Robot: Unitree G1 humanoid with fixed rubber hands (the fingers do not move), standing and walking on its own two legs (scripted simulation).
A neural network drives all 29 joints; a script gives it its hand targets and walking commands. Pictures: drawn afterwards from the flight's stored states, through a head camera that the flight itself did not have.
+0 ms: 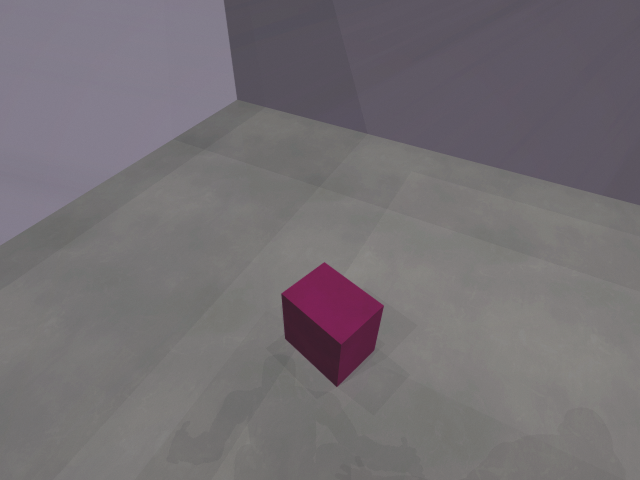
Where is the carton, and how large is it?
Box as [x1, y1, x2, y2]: [281, 262, 383, 386]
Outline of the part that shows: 324,262 281,293 285,338 337,386 373,350 383,305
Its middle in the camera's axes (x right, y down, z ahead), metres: +0.04 +0.27 +1.30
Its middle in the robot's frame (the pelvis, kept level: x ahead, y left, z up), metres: +0.78 -0.07 -0.62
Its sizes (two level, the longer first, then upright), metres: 0.257 0.195 0.261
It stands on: the floor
